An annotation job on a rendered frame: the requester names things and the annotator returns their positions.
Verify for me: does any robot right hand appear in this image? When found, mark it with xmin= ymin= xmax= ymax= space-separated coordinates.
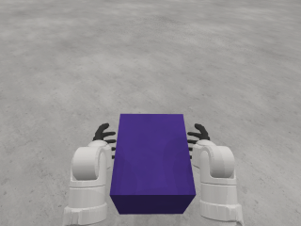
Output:
xmin=187 ymin=123 xmax=210 ymax=159

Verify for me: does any carton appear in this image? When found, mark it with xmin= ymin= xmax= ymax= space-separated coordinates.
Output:
xmin=109 ymin=113 xmax=197 ymax=215

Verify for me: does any right robot forearm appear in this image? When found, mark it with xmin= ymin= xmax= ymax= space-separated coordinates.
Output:
xmin=191 ymin=139 xmax=245 ymax=226

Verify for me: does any robot left hand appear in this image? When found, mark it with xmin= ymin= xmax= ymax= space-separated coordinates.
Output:
xmin=92 ymin=123 xmax=117 ymax=159

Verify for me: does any left robot forearm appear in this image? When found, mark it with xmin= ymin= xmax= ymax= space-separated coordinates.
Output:
xmin=62 ymin=139 xmax=112 ymax=226

